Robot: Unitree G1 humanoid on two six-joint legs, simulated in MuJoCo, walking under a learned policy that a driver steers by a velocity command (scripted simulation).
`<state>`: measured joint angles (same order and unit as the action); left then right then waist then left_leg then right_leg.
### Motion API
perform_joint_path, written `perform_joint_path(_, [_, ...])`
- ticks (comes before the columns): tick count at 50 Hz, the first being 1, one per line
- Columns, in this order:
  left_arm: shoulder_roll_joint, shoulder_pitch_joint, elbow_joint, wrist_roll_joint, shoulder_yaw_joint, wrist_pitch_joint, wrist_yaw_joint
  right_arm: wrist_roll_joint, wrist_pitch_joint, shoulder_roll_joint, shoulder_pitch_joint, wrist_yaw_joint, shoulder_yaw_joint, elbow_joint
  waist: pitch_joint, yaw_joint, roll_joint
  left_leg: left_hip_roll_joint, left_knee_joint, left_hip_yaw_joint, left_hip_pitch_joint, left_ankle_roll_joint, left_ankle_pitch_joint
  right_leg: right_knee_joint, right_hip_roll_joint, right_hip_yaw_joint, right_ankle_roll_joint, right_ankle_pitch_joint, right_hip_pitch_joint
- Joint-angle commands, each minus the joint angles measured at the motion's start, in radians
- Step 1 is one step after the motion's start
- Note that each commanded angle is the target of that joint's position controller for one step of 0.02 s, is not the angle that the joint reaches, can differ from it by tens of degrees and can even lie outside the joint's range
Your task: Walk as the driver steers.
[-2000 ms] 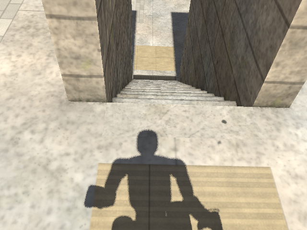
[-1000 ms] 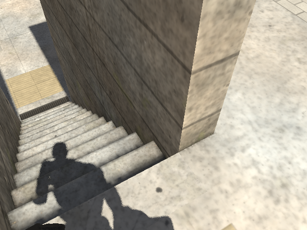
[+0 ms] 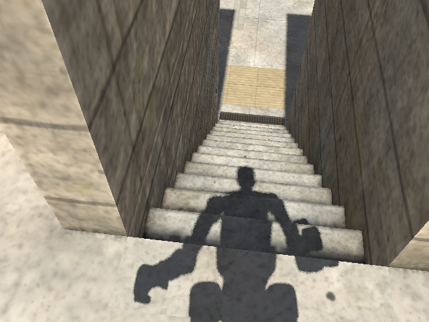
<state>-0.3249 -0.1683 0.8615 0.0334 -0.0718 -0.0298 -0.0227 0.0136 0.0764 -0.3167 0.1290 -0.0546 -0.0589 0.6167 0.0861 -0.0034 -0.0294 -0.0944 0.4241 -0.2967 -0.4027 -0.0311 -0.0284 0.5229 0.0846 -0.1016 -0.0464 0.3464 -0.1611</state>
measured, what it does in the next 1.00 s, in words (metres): steps on the spot: right foot, then left foot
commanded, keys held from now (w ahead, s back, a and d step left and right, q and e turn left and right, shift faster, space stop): no key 0.50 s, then w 0.50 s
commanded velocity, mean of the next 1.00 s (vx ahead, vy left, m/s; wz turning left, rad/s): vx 0.12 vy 0.00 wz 0.14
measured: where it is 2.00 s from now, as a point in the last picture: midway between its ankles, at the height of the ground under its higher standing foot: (237, 298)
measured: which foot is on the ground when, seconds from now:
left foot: down 0.00-0.00, up 0.02-0.38, down 0.40-0.80, up 0.82-1.00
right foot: up 0.00-0.00, down 0.02-0.54, up 0.56-0.78, down 0.80-1.00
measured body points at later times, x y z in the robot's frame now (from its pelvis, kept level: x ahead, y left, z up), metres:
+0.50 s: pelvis -0.07 +0.00 +0.01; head -0.05 +0.00 +0.46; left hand +0.01 +0.27 -0.12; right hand +0.06 -0.27 -0.11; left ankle -0.12 +0.13 -0.73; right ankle -0.06 -0.13 -0.73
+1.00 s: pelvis +0.03 -0.05 +0.02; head +0.05 -0.07 +0.47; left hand +0.01 +0.23 -0.10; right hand +0.19 -0.31 -0.10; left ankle +0.04 +0.13 -0.65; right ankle -0.01 -0.13 -0.73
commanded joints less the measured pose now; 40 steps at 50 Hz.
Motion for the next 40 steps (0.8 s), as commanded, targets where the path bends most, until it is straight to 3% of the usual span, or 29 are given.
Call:
perform_joint_path(1, [-0.167,-0.152,-0.004,-0.026,-0.041,0.006,-0.004,0.008,-0.012,-0.144,0.084,-0.004,-0.055,-0.018,-0.156,-0.004,0.002,0.026,0.12,-0.09,-0.021,0.04,-0.533,-0.246,-0.236,-0.174,0.118,-0.039,0.141])
perform_joint_path(2, [-0.238,-0.056,-0.042,-0.079,-0.047,0.013,0.004,0.005,-0.027,-0.162,0.043,-0.005,-0.073,-0.052,-0.088,-0.016,0.265,-0.132,0.393,0.063,-0.147,-0.006,-0.594,-0.288,-0.449,-0.415,0.27,-0.242,-0.056])
perform_joint_path(3, [-0.223,0.031,-0.078,-0.119,-0.039,0.027,0.004,-0.001,-0.037,-0.222,0.034,-0.003,-0.091,-0.038,-0.052,-0.026,0.238,-0.047,0.603,0.051,-0.14,-0.025,-0.582,-0.329,-0.495,-0.434,0.33,-0.199,-0.17])
perform_joint_path(4, [-0.159,0.125,-0.104,-0.097,-0.022,0.034,-0.003,-0.001,-0.035,-0.24,0.077,-0.003,-0.099,0.006,-0.037,-0.063,0.163,-0.048,0.704,0.048,-0.094,-0.02,-0.491,-0.307,-0.398,-0.307,0.276,-0.158,-0.19])
perform_joint_path(5, [-0.115,0.164,-0.118,-0.065,-0.006,0.035,-0.009,-0.012,-0.025,-0.19,0.115,-0.007,-0.087,0.041,-0.034,-0.075,0.155,-0.061,0.784,0.059,-0.09,-0.027,-0.432,-0.287,-0.324,-0.222,0.23,-0.141,-0.164])
perform_joint_path(6, [-0.084,0.165,-0.125,-0.043,0.008,0.036,-0.014,-0.016,-0.015,-0.158,0.139,-0.01,-0.077,0.059,-0.024,-0.065,0.161,-0.062,0.852,0.056,-0.107,-0.042,-0.405,-0.273,-0.299,-0.183,0.221,-0.163,-0.131])
perform_joint_path(7, [-0.069,0.142,-0.124,-0.035,0.019,0.035,-0.018,-0.012,-0.015,-0.142,0.138,-0.009,-0.069,0.062,-0.013,-0.053,0.152,-0.06,0.894,0.062,-0.115,-0.053,-0.391,-0.266,-0.286,-0.16,0.23,-0.195,-0.106])
perform_joint_path(11, [-0.034,0.001,-0.09,-0.042,0.044,0.038,-0.025,0.008,-0.035,-0.098,0.049,-0.004,-0.039,0.046,-0.018,0.032,0.18,0.004,0.615,0.086,-0.135,-0.086,-0.353,-0.247,-0.268,-0.144,0.257,-0.161,0.101])
perform_joint_path(12, [-0.043,-0.013,-0.081,-0.041,0.044,0.039,-0.022,0.006,-0.038,-0.083,0.04,0.0,-0.03,0.046,-0.025,0.042,0.195,0.032,0.501,0.104,-0.106,-0.093,-0.36,-0.241,-0.268,-0.15,0.254,-0.16,0.135])
perform_joint_path(14, [-0.095,-0.03,-0.064,-0.029,0.029,0.035,-0.014,0.005,-0.041,-0.058,0.046,0.011,-0.016,0.057,-0.034,0.05,0.224,0.08,0.305,0.196,0.011,-0.097,-0.414,-0.232,-0.272,-0.15,0.245,-0.181,0.121])
perform_joint_path(16, [-0.14,-0.05,-0.057,-0.028,0.015,0.026,-0.008,0.009,-0.046,-0.078,0.056,0.018,-0.018,0.074,-0.027,0.067,0.232,0.074,0.155,0.26,0.098,-0.089,-0.451,-0.204,-0.277,-0.163,0.251,-0.27,0.084])
perform_joint_path(17, [-0.142,-0.048,-0.054,-0.023,0.014,0.025,-0.007,0.011,-0.049,-0.084,0.084,0.019,-0.02,0.094,-0.032,0.057,0.214,0.071,0.051,0.27,0.142,-0.076,-0.366,-0.184,-0.276,-0.166,0.249,-0.336,0.078])
perform_joint_path(19, [-0.123,-0.069,-0.033,-0.007,0.017,0.037,0.0,-0.001,-0.05,-0.092,0.143,0.019,-0.021,0.133,-0.045,0.023,0.167,0.087,-0.187,0.241,0.288,-0.028,-0.097,-0.155,-0.258,-0.146,0.207,-0.471,0.034])
perform_joint_path(20, [-0.104,-0.078,-0.031,-0.021,0.025,0.058,0.01,-0.01,-0.046,-0.127,0.165,0.012,-0.024,0.134,-0.098,0.023,0.111,0.147,-0.145,0.179,0.405,0.001,0.059,-0.141,-0.248,-0.123,0.164,-0.498,-0.024])
perform_joint_path(21, [-0.092,-0.073,-0.051,-0.043,0.027,0.079,0.026,-0.009,-0.04,-0.191,0.173,0.004,-0.038,0.134,-0.163,0.051,-0.011,0.2,-0.006,0.154,0.473,0.037,0.296,-0.104,-0.183,-0.043,0.122,-0.484,-0.062])
perform_joint_path(22, [-0.07,-0.035,-0.046,-0.041,0.03,0.087,0.028,-0.011,-0.04,-0.151,0.168,0.016,-0.033,0.147,-0.2,0.023,-0.057,0.18,0.02,0.173,0.419,0.073,0.206,-0.098,-0.125,0.033,0.079,-0.366,-0.018])
perform_joint_path(23, [-0.071,0.02,-0.046,-0.039,0.032,0.084,0.024,-0.018,-0.043,-0.096,0.15,0.026,-0.019,0.143,-0.182,0.001,-0.027,0.171,-0.002,0.165,0.379,0.076,0.125,-0.072,-0.109,0.051,0.054,-0.313,-0.005])
perform_joint_path(24, [-0.053,0.041,-0.044,-0.037,0.034,0.075,0.019,-0.028,-0.047,-0.069,0.136,0.029,-0.01,0.15,-0.165,0.002,-0.03,0.17,-0.023,0.159,0.334,0.07,0.053,-0.066,-0.106,0.058,0.047,-0.287,0.001])
perform_joint_path(26, [-0.045,0.019,-0.023,-0.037,0.034,0.05,0.01,-0.026,-0.058,-0.063,0.129,0.029,-0.004,0.161,-0.107,0.011,-0.055,0.158,-0.062,0.151,0.263,0.067,-0.146,-0.057,-0.084,0.08,0.043,-0.164,-0.013])
perform_joint_path(27, [-0.046,0.018,-0.018,-0.033,0.031,0.044,0.006,-0.019,-0.06,-0.086,0.15,0.027,-0.009,0.17,-0.071,0.003,-0.086,0.166,-0.095,0.121,0.232,0.092,-0.367,-0.004,-0.05,0.118,0.045,-0.008,-0.056])
perform_joint_path(28, [-0.049,0.037,-0.026,-0.025,0.028,0.045,0.004,-0.015,-0.063,-0.119,0.171,0.025,-0.017,0.172,-0.017,-0.016,-0.133,0.216,-0.157,0.034,0.205,0.136,-0.622,0.079,-0.026,0.151,0.047,0.099,-0.146])
perform_joint_path(29, [-0.052,0.069,-0.043,-0.014,0.025,0.053,0.005,-0.011,-0.07,-0.153,0.189,0.024,-0.024,0.171,0.051,-0.036,-0.18,0.297,-0.239,-0.09,0.173,0.193,-0.793,0.169,-0.026,0.163,0.054,0.135,-0.235])
perform_joint_path(30, [-0.058,0.096,-0.063,-0.003,0.022,0.067,0.009,-0.009,-0.081,-0.168,0.192,0.021,-0.027,0.172,0.108,-0.044,-0.205,0.37,-0.299,-0.2,0.137,0.242,-0.831,0.263,-0.063,0.123,0.072,0.138,-0.297])
perform_joint_path(32, [-0.08,0.082,-0.071,0.011,0.01,0.092,0.024,-0.007,-0.107,-0.146,0.184,0.02,-0.021,0.171,0.13,-0.031,-0.189,0.42,-0.316,-0.25,0.224,0.272,-0.729,0.377,-0.132,0.061,0.103,0.188,-0.448])
perform_joint_path(34, [-0.068,0.067,-0.064,0.002,0.014,0.112,0.044,0.011,-0.116,-0.134,0.158,0.024,-0.019,0.16,0.085,-0.02,-0.129,0.375,-0.292,-0.14,0.284,0.236,-0.573,0.272,-0.15,0.082,0.115,0.137,-0.417])
perform_joint_path(36, [-0.053,0.031,-0.043,-0.009,0.019,0.123,0.057,0.017,-0.114,-0.149,0.128,0.031,-0.023,0.15,0.021,0.003,-0.119,0.304,-0.26,-0.008,0.213,0.207,-0.441,0.132,-0.116,0.137,0.103,0.019,-0.209])
perform_joint_path(38, [-0.071,-0.118,0.021,-0.006,0.005,0.122,0.056,0.008,-0.11,-0.13,0.119,0.039,-0.017,0.153,-0.034,0.07,-0.109,0.255,-0.179,0.07,0.071,0.184,-0.429,0.03,-0.06,0.191,0.073,-0.151,0.074])
perform_joint_path(39, [-0.082,-0.191,0.051,-0.006,-0.004,0.118,0.05,0.0,-0.11,-0.097,0.13,0.041,-0.005,0.155,-0.046,0.099,-0.069,0.225,-0.096,0.102,0.015,0.166,-0.421,0.006,-0.046,0.191,0.066,-0.129,0.166])
perform_joint_path(40, [-0.119,-0.274,0.062,-0.006,-0.014,0.121,0.042,-0.008,-0.116,-0.034,0.129,0.045,0.014,0.149,-0.061,0.135,0.064,0.154,0.153,0.188,-0.062,0.116,-0.368,-0.092,-0.155,0.02,0.101,-0.04,0.255])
